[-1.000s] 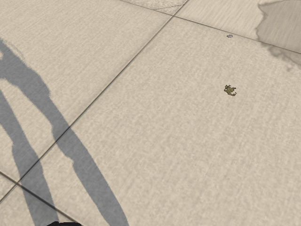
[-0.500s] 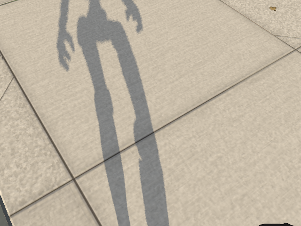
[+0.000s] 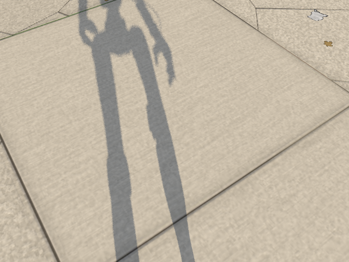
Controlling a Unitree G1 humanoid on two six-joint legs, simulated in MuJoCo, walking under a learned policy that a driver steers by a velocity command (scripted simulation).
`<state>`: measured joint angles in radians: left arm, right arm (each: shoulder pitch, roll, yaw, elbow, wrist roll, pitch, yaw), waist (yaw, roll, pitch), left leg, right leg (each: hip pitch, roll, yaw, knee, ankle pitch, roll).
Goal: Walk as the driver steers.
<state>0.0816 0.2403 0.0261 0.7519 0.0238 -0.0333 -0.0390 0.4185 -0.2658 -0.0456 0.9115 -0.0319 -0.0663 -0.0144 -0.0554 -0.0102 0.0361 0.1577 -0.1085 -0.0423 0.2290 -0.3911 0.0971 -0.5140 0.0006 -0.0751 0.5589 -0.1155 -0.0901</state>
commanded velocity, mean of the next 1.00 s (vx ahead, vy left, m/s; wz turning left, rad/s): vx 0.50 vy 0.00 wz -0.50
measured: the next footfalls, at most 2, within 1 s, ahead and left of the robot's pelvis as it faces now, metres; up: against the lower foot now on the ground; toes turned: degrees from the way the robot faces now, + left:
right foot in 0.02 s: +0.18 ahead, -0.08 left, +0.00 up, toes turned -3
left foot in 0.54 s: +0.50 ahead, +0.04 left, +0.00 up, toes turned -21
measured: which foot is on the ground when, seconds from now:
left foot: down 0.00-0.04, up 0.06-0.52, down 0.54-1.00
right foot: up 0.00-0.00, down 0.02-0.54, up 0.56-1.00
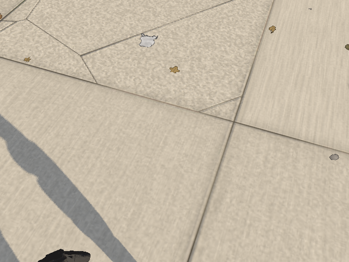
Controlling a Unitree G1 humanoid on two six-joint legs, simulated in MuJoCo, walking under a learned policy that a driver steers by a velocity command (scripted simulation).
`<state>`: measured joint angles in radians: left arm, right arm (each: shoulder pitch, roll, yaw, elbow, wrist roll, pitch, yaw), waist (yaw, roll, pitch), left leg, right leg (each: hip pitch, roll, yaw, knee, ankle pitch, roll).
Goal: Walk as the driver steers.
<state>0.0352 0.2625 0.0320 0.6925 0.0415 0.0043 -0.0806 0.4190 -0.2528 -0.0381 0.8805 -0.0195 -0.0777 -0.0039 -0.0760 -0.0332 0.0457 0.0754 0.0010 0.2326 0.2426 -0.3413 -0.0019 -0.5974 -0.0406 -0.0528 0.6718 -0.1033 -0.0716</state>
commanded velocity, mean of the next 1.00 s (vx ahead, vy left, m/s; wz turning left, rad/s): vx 0.50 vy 0.00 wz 0.38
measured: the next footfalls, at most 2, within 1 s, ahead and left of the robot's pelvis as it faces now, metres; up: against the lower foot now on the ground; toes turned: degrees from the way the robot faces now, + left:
right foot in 0.06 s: +0.19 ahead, -0.10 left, +0.00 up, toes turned -4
left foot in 0.60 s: +0.46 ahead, +0.11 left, +0.00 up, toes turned +19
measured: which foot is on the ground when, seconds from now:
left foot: down 0.00-0.06, up 0.08-0.58, down 0.60-1.00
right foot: up 0.00-0.04, down 0.06-0.62, up 0.64-1.00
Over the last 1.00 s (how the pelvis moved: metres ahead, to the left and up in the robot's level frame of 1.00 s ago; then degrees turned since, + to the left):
0.52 -0.10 0.01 -34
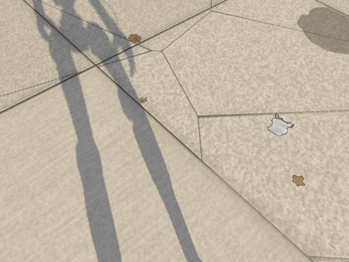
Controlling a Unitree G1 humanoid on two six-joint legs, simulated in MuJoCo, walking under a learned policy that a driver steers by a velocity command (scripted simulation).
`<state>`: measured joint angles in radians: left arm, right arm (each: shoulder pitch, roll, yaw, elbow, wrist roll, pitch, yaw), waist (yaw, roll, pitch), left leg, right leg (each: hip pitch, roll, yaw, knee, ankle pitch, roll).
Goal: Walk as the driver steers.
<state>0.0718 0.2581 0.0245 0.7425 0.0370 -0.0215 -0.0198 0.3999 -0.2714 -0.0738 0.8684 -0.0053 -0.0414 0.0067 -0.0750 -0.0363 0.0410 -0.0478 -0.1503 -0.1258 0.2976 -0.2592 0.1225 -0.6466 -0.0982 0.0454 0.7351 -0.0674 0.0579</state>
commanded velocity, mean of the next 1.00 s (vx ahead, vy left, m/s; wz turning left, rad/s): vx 0.24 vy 0.00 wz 0.29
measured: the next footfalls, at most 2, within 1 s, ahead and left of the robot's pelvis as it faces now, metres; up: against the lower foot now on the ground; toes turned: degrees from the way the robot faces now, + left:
right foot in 0.14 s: +0.26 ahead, -0.13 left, +0.00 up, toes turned +7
left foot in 0.58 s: +0.38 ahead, +0.11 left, +0.00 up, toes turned +15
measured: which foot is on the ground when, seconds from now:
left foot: down 0.00-0.14, up 0.16-0.56, down 0.58-1.00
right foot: up 0.00-0.12, down 0.14-0.58, up 0.60-0.88, down 0.90-1.00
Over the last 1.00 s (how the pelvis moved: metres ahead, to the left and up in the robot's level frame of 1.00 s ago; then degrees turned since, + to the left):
0.53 0.07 0.01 28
